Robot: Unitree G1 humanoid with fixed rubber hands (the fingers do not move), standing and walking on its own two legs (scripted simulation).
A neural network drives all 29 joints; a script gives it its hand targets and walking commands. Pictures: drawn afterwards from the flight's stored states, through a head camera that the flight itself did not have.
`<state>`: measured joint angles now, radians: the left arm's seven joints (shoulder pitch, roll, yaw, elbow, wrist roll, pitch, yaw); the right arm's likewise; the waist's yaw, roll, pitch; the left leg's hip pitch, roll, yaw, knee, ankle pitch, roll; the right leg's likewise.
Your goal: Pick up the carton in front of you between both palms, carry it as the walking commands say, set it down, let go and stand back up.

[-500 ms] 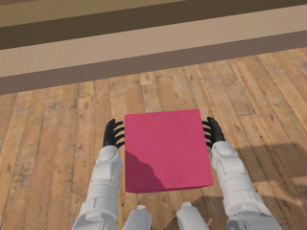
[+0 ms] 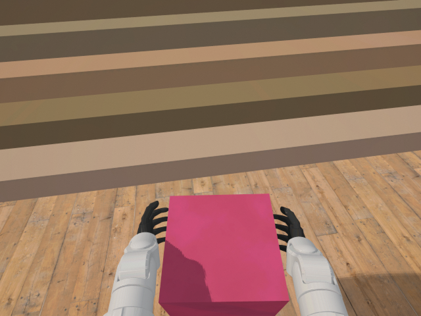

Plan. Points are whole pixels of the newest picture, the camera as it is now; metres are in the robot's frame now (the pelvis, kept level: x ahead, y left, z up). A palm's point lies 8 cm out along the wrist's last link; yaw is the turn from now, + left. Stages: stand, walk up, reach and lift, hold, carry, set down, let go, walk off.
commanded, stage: reach and lift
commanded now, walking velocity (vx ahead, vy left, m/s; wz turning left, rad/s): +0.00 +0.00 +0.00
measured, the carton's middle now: (220, 263) +0.28 +0.00 -0.08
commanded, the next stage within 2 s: hold in 1.04 s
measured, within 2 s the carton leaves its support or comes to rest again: neither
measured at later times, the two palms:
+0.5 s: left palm (146, 236) +0.28 +0.15 +0.04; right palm (299, 241) +0.27 -0.15 +0.03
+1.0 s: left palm (145, 231) +0.29 +0.15 +0.05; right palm (299, 237) +0.28 -0.15 +0.04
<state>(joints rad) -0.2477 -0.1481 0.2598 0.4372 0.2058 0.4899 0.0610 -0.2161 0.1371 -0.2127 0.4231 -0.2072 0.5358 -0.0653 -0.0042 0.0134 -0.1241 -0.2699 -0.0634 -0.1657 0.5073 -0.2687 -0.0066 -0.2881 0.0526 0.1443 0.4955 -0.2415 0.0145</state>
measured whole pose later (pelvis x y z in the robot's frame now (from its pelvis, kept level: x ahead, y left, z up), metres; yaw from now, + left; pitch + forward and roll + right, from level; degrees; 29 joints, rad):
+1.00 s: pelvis +0.00 +0.00 +0.01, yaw +0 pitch -5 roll +0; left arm -0.29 -0.16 0.26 0.35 0.29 0.66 0.02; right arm -0.25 0.15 -0.21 0.32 -0.28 0.71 -0.03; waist 0.00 0.01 -0.03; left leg -0.09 -0.05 -0.15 0.40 -0.23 -0.01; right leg -0.11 0.04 0.13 0.39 -0.20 0.01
